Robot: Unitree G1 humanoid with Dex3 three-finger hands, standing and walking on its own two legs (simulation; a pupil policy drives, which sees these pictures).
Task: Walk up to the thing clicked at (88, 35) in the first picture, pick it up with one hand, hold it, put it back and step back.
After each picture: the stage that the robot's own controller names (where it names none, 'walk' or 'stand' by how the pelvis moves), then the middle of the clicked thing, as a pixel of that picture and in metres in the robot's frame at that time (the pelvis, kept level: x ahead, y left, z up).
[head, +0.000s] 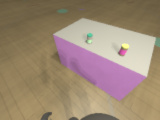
stand; (89, 38) +0.93 +0.06 -0.05
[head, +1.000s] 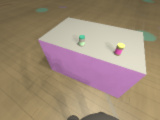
walk; (81, 40) +0.83 +0.11 -0.04
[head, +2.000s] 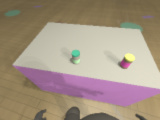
stand; (76, 57) +0.51 +0.15 -0.01
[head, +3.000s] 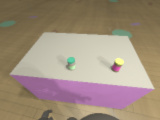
stand; (71, 64) +0.50 +0.19 -0.05
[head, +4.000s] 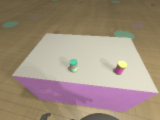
stand; (73, 66) +0.49 +0.16 -0.05
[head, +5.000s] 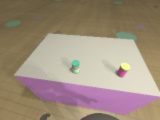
stand; (75, 67) +0.48 +0.15 -0.05
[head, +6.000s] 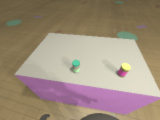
stand; (76, 66) +0.48 +0.14 -0.05
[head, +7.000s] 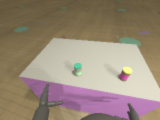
rise first; (78, 69) +0.48 +0.15 -0.05
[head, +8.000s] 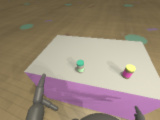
go down; (80, 66) +0.50 +0.14 -0.05
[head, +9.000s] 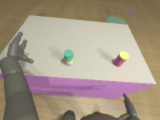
go down; (68, 58) +0.49 +0.13 -0.01
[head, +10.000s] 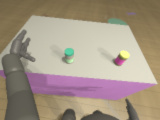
go down; (69, 56) +0.50 +0.14 +0.01
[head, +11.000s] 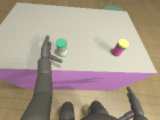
close in; (62, 48) +0.52 +0.15 +0.04
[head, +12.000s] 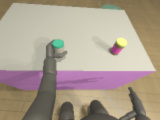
close; (59, 49) +0.51 +0.15 +0.05
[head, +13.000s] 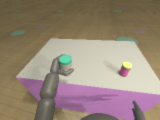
lift; (66, 65) +0.33 +0.16 +0.18
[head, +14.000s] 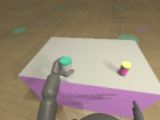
hold; (66, 67) +0.33 +0.16 +0.15
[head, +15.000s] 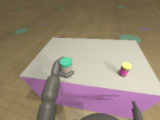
hold; (66, 68) +0.32 +0.16 +0.16
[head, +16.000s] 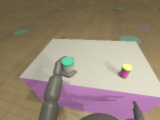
crouch; (69, 67) +0.32 +0.14 +0.16
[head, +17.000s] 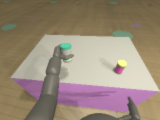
crouch; (66, 53) +0.45 +0.16 +0.16
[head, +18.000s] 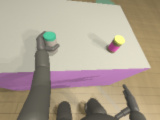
lower; (51, 42) +0.54 +0.18 +0.05
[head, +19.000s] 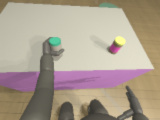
lower; (56, 47) +0.52 +0.16 +0.05
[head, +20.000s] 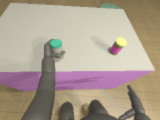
lower; (57, 49) +0.51 +0.16 +0.04
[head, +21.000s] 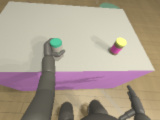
lower; (57, 48) +0.51 +0.16 +0.04
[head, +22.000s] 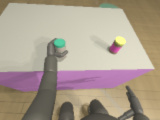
loosen; (60, 48) +0.51 +0.14 +0.05
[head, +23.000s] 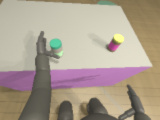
withdraw; (57, 49) +0.50 +0.15 +0.05
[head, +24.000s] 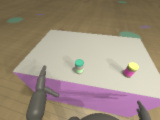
sink last; (79, 66) +0.45 +0.12 -0.01
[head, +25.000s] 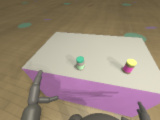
stand; (80, 63) +0.50 +0.13 -0.01
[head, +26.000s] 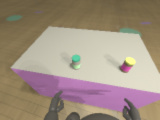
stand; (76, 62) +0.48 +0.14 +0.01
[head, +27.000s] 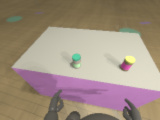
stand; (76, 61) +0.49 +0.14 +0.01
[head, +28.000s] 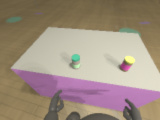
stand; (76, 62) +0.48 +0.14 +0.01
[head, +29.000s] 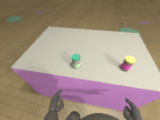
stand; (76, 61) +0.48 +0.14 +0.01
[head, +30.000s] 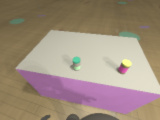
stand; (76, 64) +0.49 +0.14 -0.02
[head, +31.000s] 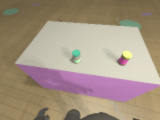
walk; (76, 57) +0.52 +0.15 -0.04
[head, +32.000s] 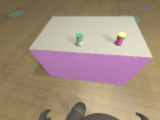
walk; (79, 40) +0.74 +0.17 -0.03
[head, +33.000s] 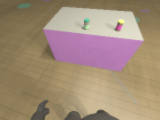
stand; (86, 24) +1.05 +0.13 -0.02
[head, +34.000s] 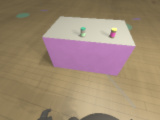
stand; (83, 32) +1.06 +0.14 -0.05
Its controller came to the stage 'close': yes
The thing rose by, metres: 0.22
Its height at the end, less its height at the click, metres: +0.00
